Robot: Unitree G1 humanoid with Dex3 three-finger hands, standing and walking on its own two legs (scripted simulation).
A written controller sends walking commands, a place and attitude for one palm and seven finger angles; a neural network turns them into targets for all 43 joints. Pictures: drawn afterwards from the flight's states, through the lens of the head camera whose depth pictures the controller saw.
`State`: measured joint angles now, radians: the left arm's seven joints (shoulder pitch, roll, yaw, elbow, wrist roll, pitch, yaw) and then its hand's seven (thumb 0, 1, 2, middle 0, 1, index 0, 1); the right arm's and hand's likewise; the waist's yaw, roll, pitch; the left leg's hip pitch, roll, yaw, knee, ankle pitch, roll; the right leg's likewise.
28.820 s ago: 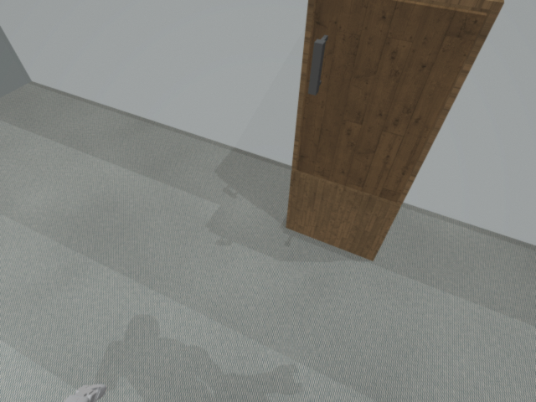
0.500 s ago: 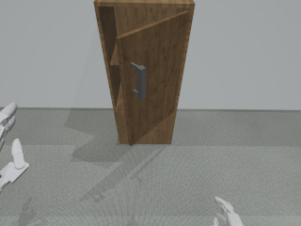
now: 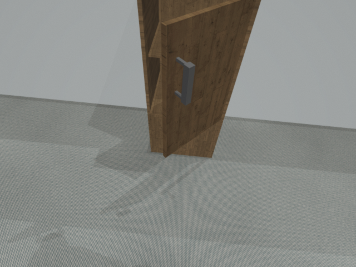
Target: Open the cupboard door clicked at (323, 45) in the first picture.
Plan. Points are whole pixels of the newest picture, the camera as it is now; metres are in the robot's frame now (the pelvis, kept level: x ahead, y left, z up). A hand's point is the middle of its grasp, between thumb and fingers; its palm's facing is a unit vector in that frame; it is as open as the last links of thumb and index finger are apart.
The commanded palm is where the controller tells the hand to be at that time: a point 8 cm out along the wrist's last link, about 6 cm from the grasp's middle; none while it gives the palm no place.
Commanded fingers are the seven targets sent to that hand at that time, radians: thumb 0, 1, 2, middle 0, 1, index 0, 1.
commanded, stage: let the arm hang, fingers relaxed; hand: left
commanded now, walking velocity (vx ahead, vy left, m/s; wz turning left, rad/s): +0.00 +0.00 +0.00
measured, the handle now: (182, 81) +0.61 +0.03 +0.06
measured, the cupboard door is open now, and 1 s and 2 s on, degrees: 46 46 46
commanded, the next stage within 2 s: look to check the result in 0.70 s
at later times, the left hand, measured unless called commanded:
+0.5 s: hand out of the picture +0.00 +0.17 -0.17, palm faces +0.02 -0.98 -0.19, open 7.4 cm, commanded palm none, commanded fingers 0.00 0.90 0.90 -0.20 -0.30 -0.20 -0.30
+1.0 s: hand out of the picture +0.00 +0.18 -0.17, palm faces +0.03 -0.98 -0.22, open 7.4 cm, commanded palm none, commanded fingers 0.00 0.90 0.90 -0.20 -0.30 -0.20 -0.30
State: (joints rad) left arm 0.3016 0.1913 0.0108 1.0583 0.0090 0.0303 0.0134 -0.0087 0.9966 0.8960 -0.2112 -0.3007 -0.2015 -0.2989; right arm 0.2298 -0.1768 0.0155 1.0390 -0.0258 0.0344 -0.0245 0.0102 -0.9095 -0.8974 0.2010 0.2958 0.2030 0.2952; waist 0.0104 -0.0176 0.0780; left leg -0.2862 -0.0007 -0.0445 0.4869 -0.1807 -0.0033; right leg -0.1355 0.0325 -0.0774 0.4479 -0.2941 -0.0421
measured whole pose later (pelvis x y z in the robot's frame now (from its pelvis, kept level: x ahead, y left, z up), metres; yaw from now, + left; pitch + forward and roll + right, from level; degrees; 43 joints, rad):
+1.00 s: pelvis +0.01 +0.00 +0.00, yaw +0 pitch -2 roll +0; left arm 0.28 0.16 0.02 1.14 0.01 -0.01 0.03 0.00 0.91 0.90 -0.20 -0.30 -0.19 -0.30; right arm 0.24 -0.17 0.00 1.14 -0.02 0.01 -0.03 0.01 -0.91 -0.90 0.20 0.30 0.20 0.30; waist -0.01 0.02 0.06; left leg -0.22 -0.01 -0.03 0.41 -0.16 -0.01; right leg -0.09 0.02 -0.07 0.40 -0.28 -0.04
